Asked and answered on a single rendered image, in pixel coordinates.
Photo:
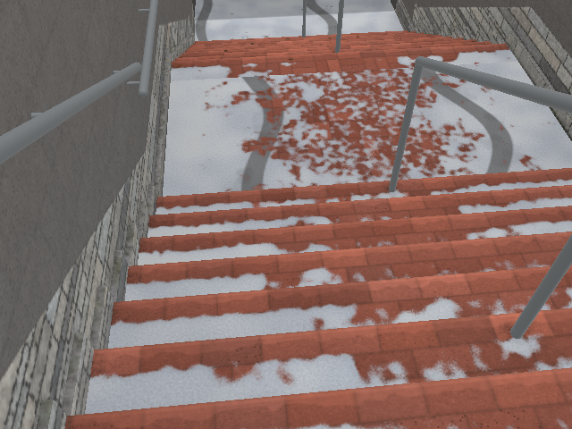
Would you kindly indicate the stairs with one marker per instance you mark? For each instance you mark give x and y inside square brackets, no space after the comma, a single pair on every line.
[344,306]
[252,47]

